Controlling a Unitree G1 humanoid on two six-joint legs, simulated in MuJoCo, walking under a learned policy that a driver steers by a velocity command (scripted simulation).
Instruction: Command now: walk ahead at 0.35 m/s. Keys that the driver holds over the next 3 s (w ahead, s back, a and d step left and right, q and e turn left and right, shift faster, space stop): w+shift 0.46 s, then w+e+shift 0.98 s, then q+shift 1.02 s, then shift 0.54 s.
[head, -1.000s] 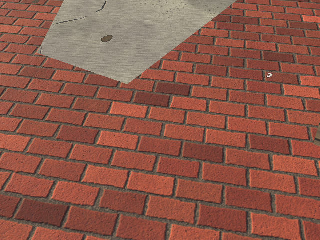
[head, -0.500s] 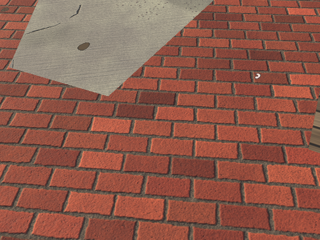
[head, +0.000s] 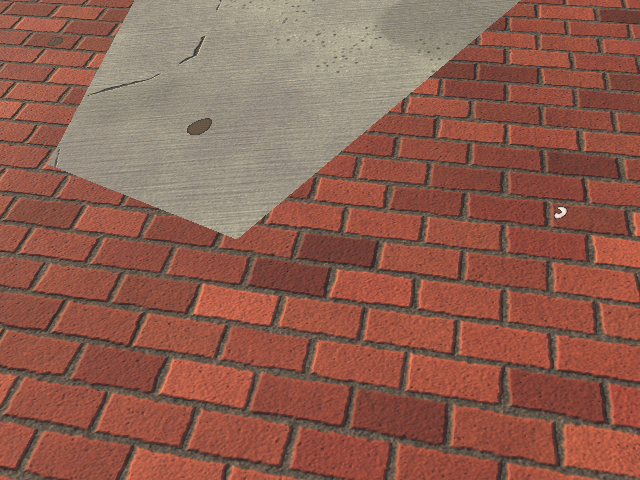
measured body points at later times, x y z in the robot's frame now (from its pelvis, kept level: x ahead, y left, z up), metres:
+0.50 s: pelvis +0.22 +0.06 -0.02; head +0.25 +0.06 +0.43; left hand +0.09 +0.30 -0.14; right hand +0.48 -0.14 -0.10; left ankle +0.39 +0.20 -0.71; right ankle +0.01 -0.03 -0.75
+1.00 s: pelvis +0.63 +0.09 -0.03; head +0.66 +0.08 +0.41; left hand +0.91 +0.23 -0.13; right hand +0.48 -0.11 -0.18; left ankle +0.42 +0.20 -0.73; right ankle +0.80 +0.00 -0.71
